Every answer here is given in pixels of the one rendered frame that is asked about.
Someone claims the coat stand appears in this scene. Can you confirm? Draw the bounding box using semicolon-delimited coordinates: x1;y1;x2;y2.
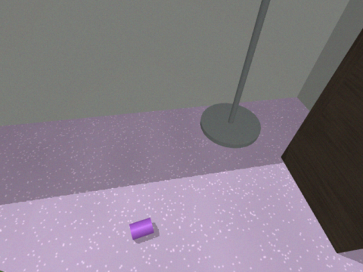
200;0;270;148

